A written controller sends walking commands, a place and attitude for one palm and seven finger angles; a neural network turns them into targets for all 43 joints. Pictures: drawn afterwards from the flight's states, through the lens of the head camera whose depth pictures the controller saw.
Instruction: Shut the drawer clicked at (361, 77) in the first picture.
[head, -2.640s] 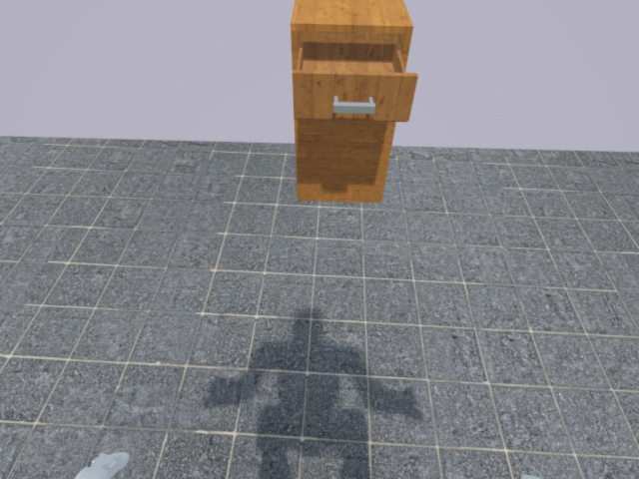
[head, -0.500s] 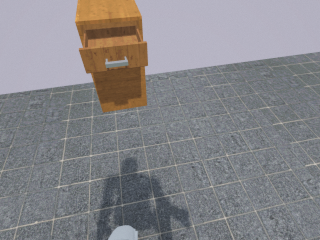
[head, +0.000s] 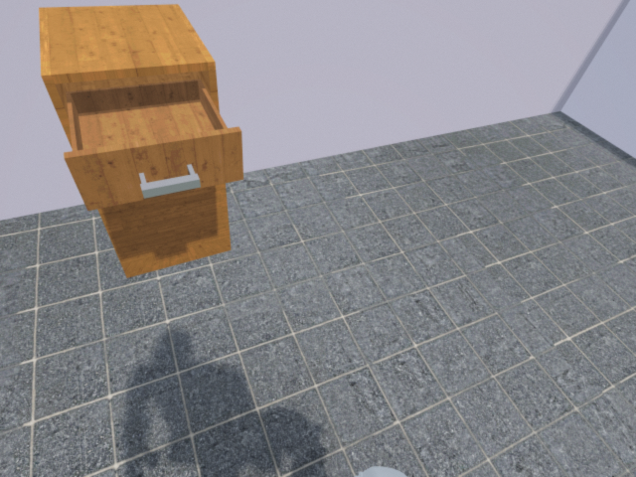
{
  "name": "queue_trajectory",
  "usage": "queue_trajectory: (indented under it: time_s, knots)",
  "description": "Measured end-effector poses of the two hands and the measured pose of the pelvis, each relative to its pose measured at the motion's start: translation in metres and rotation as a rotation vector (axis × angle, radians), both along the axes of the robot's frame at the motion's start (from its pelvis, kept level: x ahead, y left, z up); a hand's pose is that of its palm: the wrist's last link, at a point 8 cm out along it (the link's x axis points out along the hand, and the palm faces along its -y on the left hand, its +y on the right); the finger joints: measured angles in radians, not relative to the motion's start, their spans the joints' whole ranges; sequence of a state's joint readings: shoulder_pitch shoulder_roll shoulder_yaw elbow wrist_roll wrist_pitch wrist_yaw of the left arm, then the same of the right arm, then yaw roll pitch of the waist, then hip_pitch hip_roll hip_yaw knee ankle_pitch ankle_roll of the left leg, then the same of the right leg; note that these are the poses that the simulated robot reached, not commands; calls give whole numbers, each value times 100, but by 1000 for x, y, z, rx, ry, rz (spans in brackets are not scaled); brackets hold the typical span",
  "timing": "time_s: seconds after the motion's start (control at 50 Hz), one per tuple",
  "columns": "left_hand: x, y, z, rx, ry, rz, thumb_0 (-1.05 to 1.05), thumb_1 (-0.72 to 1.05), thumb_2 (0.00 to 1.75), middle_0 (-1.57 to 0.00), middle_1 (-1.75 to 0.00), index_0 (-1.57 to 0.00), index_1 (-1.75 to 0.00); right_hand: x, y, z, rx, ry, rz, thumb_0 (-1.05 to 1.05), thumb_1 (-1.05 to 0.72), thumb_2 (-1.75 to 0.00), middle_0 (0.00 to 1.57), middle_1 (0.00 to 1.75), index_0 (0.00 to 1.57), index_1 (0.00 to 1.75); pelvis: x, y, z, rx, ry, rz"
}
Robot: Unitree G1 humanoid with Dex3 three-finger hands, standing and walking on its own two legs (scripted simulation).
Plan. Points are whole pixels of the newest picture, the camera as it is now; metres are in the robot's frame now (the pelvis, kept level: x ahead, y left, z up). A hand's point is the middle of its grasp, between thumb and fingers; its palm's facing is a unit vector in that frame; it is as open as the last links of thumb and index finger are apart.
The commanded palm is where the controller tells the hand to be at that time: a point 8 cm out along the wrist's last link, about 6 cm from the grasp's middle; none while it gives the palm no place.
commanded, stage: walk to a spot facing it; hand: left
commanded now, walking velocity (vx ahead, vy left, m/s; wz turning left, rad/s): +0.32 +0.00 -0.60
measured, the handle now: (169, 179) +0.68 +0.37 -0.09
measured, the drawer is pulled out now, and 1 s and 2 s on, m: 0.30 0.30 0.30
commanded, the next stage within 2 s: turn to face it in 0.46 s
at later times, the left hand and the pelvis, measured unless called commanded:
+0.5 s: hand (273, 356) +0.35 +0.09 -0.18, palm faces -0.30 -0.95 -0.12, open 7.4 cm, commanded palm none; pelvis +0.18 -0.03 -0.03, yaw -15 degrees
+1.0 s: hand (241, 347) +0.37 +0.15 -0.19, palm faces -0.09 -0.98 -0.16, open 7.4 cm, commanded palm none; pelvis +0.29 -0.02 -0.01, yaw -10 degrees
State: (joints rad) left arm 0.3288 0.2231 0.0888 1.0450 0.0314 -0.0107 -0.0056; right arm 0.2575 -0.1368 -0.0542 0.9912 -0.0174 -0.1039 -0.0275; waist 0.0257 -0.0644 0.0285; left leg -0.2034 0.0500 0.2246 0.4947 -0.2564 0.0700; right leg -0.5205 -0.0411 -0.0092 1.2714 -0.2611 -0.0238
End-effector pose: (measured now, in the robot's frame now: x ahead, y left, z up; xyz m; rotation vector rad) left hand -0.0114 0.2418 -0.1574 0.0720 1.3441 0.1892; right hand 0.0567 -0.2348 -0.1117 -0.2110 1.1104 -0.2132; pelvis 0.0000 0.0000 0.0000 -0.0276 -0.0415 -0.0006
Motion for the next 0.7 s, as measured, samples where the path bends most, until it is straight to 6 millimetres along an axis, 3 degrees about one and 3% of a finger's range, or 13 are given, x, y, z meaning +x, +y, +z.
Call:
queue_trajectory:
  time_s: [0.1,0.2,0.32,0.44,0.5,0.54,0.64,0.7]
  knots:
    - [94,16,11,5,-122,-71,1,91,90,-19,-30,-19,-30,-40,2,1,-16,149,-97,-1,-95,-90,20,30,20,30,32,13,5,8,6,-50]
    - [166,7,15,-17,-157,-160,1,91,90,-19,-30,-19,-29,-71,25,-5,31,273,-196,0,-93,-90,20,30,20,30,65,17,4,10,6,-98]
    - [246,-28,13,-54,-155,-294,1,91,90,-19,-30,-19,-30,-88,60,-12,125,391,-314,1,-92,-90,20,30,20,30,107,11,-1,12,8,-162]
    - [334,-80,6,-77,-200,-418,1,91,90,-20,-30,-19,-30,-79,78,-23,215,501,-420,1,-91,-90,20,30,20,30,156,-9,-14,7,22,-230]
    - [370,-100,-2,-68,-258,-440,1,91,90,-20,-30,-19,-30,-58,67,-36,246,517,-454,1,-91,-90,20,30,20,30,184,-29,-28,29,22,-257]
    - [382,-104,-4,-53,-268,-428,1,91,90,-20,-30,-19,-30,-31,49,-45,235,485,-462,1,-91,-90,20,30,20,30,196,-37,-30,21,12,-281]
    - [384,-92,7,20,-193,-433,0,91,90,-20,-30,-20,-30,77,-13,-43,142,224,-430,1,-91,-90,20,30,20,30,218,-45,-16,14,7,-329]
    - [386,-82,16,59,-153,-444,0,92,90,-20,-30,-20,-30,137,-37,-32,100,79,-394,1,-91,-90,20,30,20,30,231,-45,-8,20,18,-331]
